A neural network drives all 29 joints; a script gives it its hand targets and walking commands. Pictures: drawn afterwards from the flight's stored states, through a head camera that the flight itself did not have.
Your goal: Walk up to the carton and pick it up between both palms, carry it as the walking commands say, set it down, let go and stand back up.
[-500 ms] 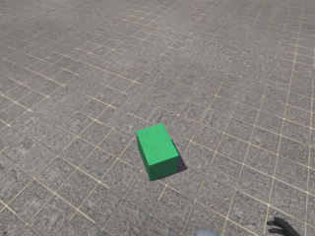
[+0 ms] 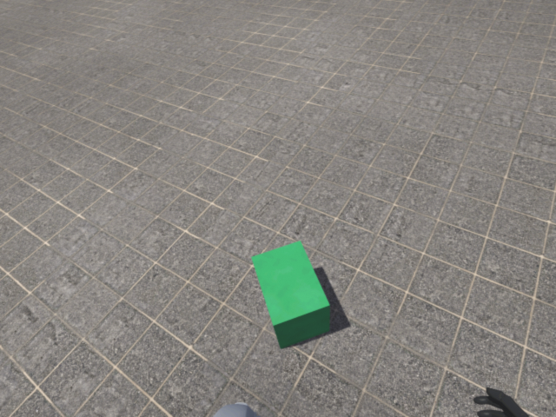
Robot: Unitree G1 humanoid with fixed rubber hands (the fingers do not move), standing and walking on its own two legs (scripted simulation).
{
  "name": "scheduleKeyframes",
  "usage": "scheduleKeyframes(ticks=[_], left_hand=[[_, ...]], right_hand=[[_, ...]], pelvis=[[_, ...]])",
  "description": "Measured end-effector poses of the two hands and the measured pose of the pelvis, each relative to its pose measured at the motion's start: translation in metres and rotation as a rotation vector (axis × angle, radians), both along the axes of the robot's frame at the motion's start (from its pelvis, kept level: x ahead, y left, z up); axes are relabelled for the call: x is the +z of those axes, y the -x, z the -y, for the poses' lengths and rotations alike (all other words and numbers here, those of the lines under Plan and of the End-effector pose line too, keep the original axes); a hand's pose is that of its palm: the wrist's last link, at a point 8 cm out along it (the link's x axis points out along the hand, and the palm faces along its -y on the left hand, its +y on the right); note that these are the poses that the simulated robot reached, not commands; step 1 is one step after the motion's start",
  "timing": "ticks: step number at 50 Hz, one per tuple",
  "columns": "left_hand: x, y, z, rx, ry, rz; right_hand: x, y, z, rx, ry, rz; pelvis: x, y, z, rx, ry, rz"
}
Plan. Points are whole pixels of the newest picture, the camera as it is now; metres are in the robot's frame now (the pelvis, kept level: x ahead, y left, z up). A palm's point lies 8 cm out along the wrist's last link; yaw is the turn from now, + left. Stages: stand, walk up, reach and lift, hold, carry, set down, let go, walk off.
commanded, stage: walk up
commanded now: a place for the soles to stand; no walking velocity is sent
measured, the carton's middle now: (290, 294) +0.63 +0.05 -0.67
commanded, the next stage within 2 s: none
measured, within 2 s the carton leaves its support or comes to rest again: neither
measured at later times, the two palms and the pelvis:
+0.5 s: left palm out of the picture +0.09 +0.38 -0.09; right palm (489, 416) +0.15 -0.27 -0.11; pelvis +0.05 +0.05 -0.02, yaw -2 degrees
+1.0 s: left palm (62, 394) +0.19 +0.38 -0.09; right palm (473, 391) +0.18 -0.25 -0.10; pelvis +0.08 +0.06 -0.02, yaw -2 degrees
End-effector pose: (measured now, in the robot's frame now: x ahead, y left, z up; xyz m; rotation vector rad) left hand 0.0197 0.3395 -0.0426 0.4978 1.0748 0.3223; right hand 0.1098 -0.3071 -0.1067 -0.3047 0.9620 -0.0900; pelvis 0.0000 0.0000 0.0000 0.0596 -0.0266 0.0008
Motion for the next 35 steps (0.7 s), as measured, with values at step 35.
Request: scheduleKeyframes(ticks=[35], left_hand=[[-0.036,-0.102,-0.034,-0.044,0.031,-0.003]], right_hand=[[-0.014,-0.048,-0.038,-0.065,0.029,-0.044]], pelvis=[[-0.018,-0.065,-0.040,-0.031,0.027,-0.005]])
